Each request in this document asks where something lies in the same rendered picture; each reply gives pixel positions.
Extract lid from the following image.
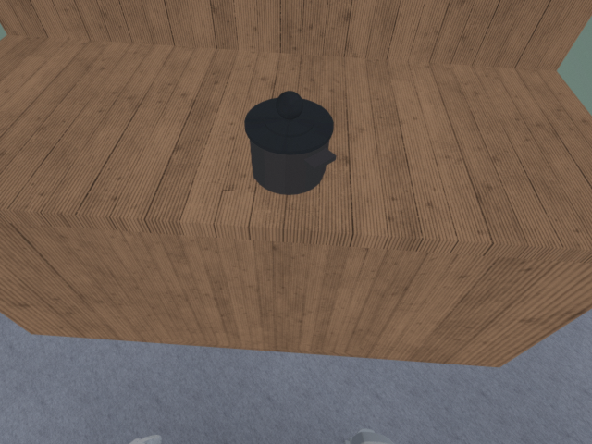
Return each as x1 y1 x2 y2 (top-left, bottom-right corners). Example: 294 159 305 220
244 98 334 155

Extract knob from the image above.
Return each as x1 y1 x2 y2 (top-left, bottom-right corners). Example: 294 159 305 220
276 91 303 119

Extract pot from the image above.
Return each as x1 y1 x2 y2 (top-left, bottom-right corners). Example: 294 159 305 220
247 113 336 195

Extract table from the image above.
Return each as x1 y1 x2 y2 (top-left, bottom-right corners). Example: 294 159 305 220
0 0 592 367

